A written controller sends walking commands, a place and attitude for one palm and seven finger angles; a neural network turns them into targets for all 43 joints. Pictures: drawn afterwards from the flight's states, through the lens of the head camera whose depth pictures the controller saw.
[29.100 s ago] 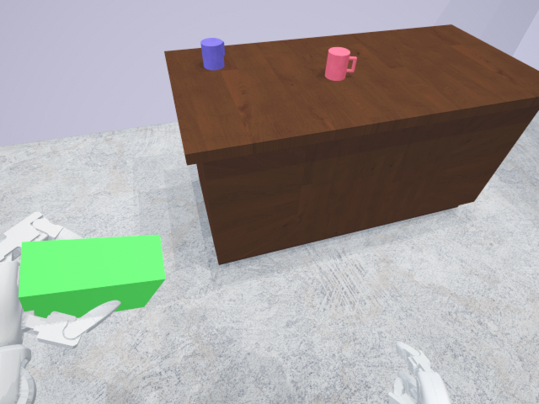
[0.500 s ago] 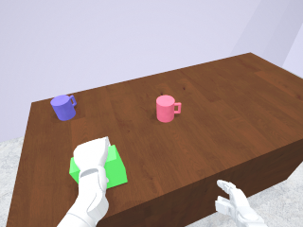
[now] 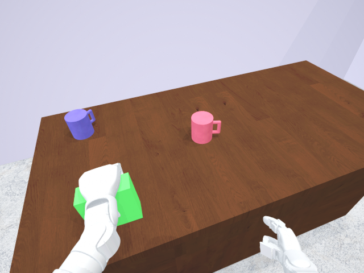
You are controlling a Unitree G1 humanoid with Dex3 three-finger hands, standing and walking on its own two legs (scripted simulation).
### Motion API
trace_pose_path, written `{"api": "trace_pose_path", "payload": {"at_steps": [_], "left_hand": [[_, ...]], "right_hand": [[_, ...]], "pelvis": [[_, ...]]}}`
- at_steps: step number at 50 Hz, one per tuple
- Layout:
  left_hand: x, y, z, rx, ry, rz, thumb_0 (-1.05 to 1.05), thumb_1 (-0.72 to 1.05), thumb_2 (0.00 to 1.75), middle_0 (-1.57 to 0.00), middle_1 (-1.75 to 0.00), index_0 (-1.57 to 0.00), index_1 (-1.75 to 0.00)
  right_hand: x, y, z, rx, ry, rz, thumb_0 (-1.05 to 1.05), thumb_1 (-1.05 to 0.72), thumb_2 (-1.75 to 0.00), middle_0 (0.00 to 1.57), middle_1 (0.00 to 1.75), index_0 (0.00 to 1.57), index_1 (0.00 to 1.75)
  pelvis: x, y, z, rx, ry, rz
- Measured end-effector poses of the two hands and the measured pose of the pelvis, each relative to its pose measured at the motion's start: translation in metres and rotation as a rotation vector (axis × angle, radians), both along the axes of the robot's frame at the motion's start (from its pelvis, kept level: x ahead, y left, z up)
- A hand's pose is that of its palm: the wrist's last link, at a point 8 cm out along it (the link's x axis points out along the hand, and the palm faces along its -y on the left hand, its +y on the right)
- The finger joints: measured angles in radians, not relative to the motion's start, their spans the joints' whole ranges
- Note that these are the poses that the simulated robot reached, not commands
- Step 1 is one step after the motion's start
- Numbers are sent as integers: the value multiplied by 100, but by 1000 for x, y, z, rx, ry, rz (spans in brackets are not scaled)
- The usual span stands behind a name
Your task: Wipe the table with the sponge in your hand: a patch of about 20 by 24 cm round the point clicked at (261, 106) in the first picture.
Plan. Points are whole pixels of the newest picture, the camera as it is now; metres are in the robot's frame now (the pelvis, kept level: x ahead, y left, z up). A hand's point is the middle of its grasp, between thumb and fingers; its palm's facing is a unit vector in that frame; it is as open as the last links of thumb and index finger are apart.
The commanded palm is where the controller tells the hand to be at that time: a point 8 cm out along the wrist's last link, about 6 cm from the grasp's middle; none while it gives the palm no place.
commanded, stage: wipe forward along the middle lane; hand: left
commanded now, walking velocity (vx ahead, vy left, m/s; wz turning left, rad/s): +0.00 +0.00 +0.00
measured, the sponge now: (113, 208) +0.27 +0.22 -0.03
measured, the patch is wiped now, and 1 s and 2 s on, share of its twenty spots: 1.00 1.00 1.00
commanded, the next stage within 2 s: slide back across to the first lane in 1.42 s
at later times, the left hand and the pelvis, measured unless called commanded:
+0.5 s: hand (106, 181) +0.32 +0.24 +0.02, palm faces -0.06 -0.04 -1.00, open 9.6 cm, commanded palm +0.30 +0.25 +0.05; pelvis -0.02 -0.01 -0.01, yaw +1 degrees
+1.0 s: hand (103, 164) +0.37 +0.27 +0.02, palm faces -0.09 -0.01 -1.00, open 9.6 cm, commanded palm +0.35 +0.28 +0.05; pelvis -0.01 +0.00 -0.01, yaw +1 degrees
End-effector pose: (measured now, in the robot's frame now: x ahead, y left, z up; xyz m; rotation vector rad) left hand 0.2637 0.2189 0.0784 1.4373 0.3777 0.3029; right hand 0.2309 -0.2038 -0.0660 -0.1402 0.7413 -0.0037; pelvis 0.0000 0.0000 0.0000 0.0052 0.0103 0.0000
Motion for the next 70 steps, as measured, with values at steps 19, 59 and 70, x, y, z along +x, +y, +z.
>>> {"api": "trace_pose_path", "payload": {"at_steps": [19,59,70], "left_hand": [[24,14,-2,47,27,3,-2,-53,112,-80,-139,-83,-135],[113,57,0,106,78,-17,1,-55,115,-81,-139,-84,-136],[137,72,2,111,84,-9,1,-55,115,-80,-139,-84,-136]], "right_hand": [[-43,-24,-26,-45,103,-72,1,-90,-90,20,30,20,30],[-110,-42,-58,-96,313,-178,0,-91,-90,20,30,20,30],[-132,-36,-62,-110,373,-203,0,-90,-90,21,30,20,30]], "pelvis": [[-10,-4,-4,2,53,15],[-10,3,-11,-17,185,25],[-9,13,-13,-27,220,24]]}}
